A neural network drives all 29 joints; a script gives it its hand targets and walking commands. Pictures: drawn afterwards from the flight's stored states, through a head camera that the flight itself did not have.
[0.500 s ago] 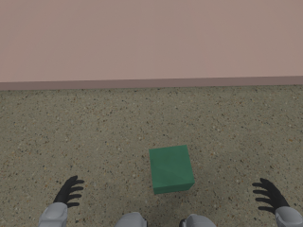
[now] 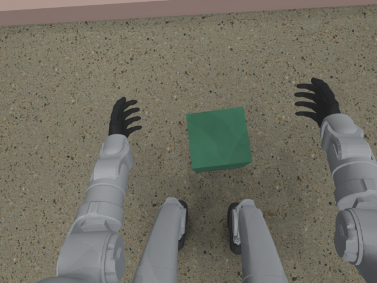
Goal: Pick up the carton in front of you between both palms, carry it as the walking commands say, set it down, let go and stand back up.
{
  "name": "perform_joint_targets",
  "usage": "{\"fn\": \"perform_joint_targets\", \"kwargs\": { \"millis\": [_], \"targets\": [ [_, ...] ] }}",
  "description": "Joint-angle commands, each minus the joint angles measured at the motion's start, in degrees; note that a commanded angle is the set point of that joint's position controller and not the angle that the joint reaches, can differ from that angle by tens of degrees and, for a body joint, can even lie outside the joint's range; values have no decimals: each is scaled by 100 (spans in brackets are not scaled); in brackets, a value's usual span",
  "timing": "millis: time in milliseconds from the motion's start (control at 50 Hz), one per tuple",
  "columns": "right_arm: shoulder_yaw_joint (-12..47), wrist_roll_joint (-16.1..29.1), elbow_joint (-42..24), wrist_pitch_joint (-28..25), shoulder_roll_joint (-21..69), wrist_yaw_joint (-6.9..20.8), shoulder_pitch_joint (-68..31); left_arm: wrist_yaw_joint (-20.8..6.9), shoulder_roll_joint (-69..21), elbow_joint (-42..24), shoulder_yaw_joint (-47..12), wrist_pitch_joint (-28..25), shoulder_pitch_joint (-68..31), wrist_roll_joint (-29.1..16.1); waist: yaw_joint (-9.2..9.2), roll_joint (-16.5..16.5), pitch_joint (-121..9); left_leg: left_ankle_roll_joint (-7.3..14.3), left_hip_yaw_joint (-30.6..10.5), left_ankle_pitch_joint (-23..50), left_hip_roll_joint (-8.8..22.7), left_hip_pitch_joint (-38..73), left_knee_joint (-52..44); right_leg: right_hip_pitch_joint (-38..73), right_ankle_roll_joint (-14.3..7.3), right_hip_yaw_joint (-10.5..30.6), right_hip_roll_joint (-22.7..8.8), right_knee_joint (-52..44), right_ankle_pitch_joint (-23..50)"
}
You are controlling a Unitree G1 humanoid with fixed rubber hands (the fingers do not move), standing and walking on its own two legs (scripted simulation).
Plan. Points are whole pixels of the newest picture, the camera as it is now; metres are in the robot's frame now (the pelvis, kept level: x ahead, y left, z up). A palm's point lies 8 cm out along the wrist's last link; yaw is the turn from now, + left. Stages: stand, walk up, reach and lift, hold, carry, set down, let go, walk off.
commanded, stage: reach and lift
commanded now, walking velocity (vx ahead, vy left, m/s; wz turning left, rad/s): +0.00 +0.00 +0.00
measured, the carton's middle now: (217, 143) +0.46 -0.02 -0.54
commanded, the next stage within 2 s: none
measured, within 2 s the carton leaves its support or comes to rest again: leaves its support in 1.90 s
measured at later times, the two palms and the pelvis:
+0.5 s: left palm (150, 126) +0.44 +0.18 -0.24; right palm (286, 112) +0.49 -0.20 -0.24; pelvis +0.00 +0.00 -0.09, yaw +2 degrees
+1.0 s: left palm (164, 142) +0.44 +0.18 -0.44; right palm (266, 132) +0.48 -0.20 -0.45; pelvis -0.05 +0.01 -0.27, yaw +3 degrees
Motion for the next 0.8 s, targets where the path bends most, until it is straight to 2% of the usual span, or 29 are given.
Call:
{"fn": "perform_joint_targets", "kwargs": {
  "millis": [0,60,100,180,340,420,540,600,660,780],
  "targets": [
    [-195,-47,-220,-62,-828,14,-2238,118,491,-449,328,-41,-1844,37,69,-448,-4401,-130,499,167,-300,1071,-463,2336,154,-45,129,-732,386],
    [-259,-159,95,-10,-883,19,-2953,159,398,-271,532,24,-2470,114,114,-496,-4768,-159,596,-48,-325,872,-322,2081,141,-58,159,-678,10],
    [-322,-290,254,3,-909,16,-3191,177,329,-204,673,36,-2663,206,130,-555,-5072,-165,651,-13,-351,799,-268,2043,145,-59,189,-660,18],
    [-501,-569,399,-103,-792,0,-3246,137,138,-129,941,-89,-2621,461,123,-683,-5374,-159,696,314,-406,535,-244,2097,161,-56,239,-574,600],
    [-636,-741,457,-472,-180,-167,-2841,-91,13,203,1201,-633,-2318,795,117,-726,-5121,-174,699,857,-444,-1207,664,1050,185,69,213,425,1633],
    [-518,-566,392,-639,-132,-305,-2593,-101,53,380,1053,-842,-2183,642,41,-697,-5329,-202,639,1233,-466,-1811,1420,308,209,98,185,1203,2132],
    [-102,54,-144,-854,-647,-505,-2666,79,293,122,384,-1012,-2216,-42,-130,-634,-6612,-238,521,1956,-468,-1749,2617,-89,197,19,153,2418,2719],
    [71,325,-325,-848,-847,-544,-2838,186,417,-134,110,-979,-2386,-300,-163,-578,-6991,-248,546,1921,-474,-1679,3097,-335,195,-51,151,2875,2499],
    [188,527,-484,-783,-1023,-538,-3106,284,523,-405,-25,-885,-2655,-446,-145,-572,-7117,-251,605,1511,-467,-1740,3437,-503,180,-122,136,3199,1992],
    [333,722,176,-632,-1168,-484,-3672,354,587,39,-23,-671,-3284,-544,-121,-493,-5875,-221,645,105,-373,-2313,3885,-1600,152,-161,-1,3566,384]
  ]
}}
